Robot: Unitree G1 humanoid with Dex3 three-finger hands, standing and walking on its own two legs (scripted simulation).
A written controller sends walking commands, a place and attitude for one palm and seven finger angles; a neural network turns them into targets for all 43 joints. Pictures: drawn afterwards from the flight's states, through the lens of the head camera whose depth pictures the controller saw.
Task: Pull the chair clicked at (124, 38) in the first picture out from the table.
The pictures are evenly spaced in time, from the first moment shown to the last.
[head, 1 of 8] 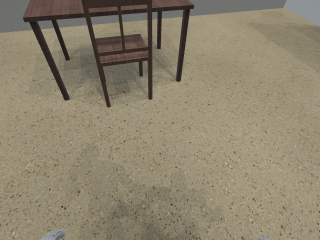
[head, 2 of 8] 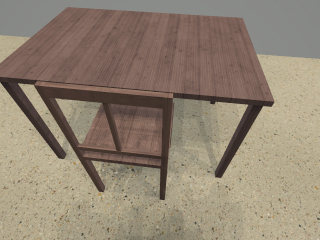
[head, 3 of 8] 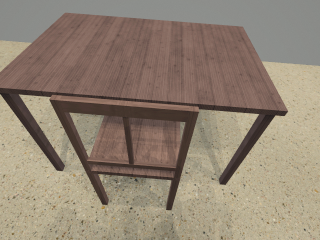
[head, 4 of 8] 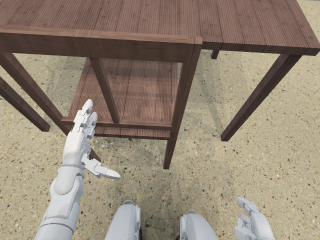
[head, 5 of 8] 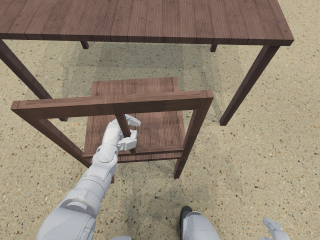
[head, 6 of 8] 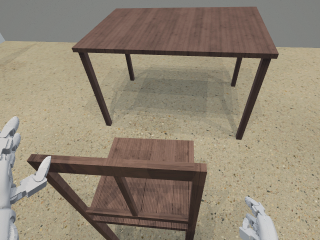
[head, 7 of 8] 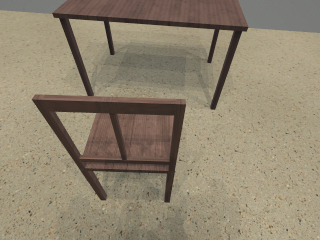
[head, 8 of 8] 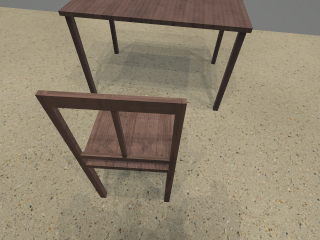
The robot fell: no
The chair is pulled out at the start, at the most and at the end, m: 0.00 0.66 0.66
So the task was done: yes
